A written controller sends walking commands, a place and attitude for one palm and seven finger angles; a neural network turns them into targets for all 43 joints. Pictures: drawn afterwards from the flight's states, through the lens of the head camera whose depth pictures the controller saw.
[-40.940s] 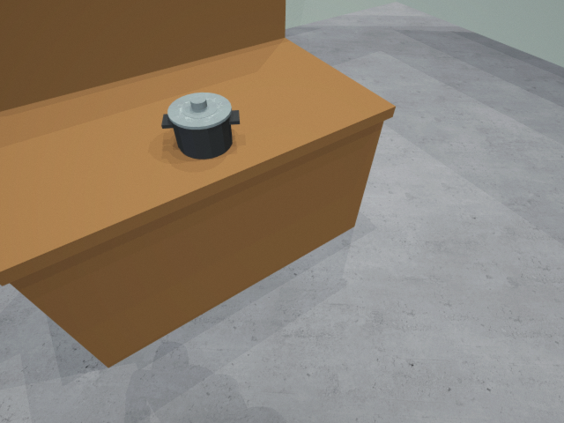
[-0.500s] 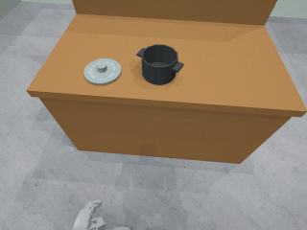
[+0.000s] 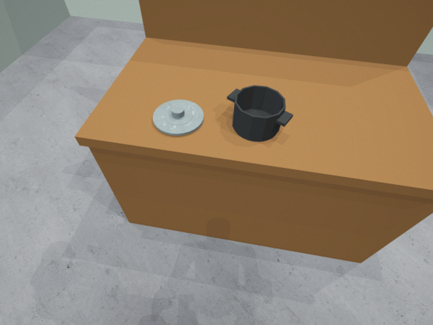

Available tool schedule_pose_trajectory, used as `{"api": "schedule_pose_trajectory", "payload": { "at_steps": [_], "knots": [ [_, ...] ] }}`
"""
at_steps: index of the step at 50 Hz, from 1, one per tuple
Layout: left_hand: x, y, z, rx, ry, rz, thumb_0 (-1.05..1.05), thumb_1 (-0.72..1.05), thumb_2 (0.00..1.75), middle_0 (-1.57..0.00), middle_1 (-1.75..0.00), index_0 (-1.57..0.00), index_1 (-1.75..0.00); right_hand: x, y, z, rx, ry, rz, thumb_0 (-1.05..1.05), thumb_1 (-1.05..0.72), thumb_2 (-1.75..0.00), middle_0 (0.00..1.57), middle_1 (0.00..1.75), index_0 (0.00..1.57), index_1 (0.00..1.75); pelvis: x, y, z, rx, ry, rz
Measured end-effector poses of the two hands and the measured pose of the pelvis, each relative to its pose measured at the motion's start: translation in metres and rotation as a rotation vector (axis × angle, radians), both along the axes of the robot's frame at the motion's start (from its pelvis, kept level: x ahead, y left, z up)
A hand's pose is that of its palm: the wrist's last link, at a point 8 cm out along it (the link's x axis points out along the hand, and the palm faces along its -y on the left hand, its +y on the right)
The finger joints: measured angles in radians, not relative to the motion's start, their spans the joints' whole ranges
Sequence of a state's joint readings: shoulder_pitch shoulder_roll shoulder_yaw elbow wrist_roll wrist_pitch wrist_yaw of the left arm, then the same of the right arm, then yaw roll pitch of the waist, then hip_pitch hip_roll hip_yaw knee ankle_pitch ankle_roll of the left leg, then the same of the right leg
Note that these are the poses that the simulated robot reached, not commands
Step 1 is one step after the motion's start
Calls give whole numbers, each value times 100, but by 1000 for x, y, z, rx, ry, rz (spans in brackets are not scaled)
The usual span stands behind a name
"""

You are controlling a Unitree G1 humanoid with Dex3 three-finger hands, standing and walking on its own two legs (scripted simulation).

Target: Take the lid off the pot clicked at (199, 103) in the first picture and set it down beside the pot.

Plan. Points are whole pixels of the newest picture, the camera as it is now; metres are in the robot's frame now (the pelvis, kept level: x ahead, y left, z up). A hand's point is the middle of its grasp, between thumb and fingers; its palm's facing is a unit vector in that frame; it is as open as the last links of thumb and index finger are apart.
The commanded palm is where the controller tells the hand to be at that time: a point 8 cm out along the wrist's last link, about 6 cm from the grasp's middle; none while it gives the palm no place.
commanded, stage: stop stepping back and stand still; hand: left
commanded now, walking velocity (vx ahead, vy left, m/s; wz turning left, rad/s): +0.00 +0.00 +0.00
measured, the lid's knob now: (177, 111) +0.71 +0.17 -0.08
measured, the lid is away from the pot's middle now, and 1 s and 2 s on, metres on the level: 0.25 0.25 0.25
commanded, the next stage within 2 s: let the arm hang, fingers relaxed in 0.28 s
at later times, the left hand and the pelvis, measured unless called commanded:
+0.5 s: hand out of the picture +0.04 +0.18 -0.18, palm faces +0.02 -0.98 -0.20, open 7.3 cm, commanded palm none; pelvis +0.02 +0.01 +0.00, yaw +0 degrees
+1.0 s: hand out of the picture +0.02 +0.16 -0.18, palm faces +0.06 -0.98 -0.17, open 7.3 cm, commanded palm none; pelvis +0.03 +0.00 +0.00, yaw +0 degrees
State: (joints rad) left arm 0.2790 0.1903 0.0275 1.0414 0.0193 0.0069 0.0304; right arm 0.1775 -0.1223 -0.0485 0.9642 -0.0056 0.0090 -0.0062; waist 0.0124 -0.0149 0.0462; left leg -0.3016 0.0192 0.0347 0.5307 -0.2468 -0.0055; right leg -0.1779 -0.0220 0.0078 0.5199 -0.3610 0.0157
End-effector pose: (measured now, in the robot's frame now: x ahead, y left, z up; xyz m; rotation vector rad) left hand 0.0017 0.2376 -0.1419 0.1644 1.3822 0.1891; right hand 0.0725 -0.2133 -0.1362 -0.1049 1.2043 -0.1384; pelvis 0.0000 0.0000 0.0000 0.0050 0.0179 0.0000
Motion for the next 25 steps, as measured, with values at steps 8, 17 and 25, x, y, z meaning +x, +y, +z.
{"api": "schedule_pose_trajectory", "payload": {
  "at_steps": [8,17,25],
  "knots": [
    [16,-10,-5,-38,-20,-6,1,92,90,-20,-30,-20,-30,-12,-3,3,-34,38,-24,-1,-93,-89,20,30,20,30,10,7,2,1,-11,-9],
    [31,-5,-7,-42,-28,-16,1,92,90,-20,-30,-20,-30,-47,-4,2,-52,153,-54,0,-92,-89,20,30,20,30,18,8,2,2,-13,-7],
    [36,-5,-5,-30,-14,-19,0,92,90,-19,-30,-20,-30,-68,7,-4,-18,222,-79,1,-91,-89,20,30,20,30,24,8,2,4,-13,-6]
  ]
}}
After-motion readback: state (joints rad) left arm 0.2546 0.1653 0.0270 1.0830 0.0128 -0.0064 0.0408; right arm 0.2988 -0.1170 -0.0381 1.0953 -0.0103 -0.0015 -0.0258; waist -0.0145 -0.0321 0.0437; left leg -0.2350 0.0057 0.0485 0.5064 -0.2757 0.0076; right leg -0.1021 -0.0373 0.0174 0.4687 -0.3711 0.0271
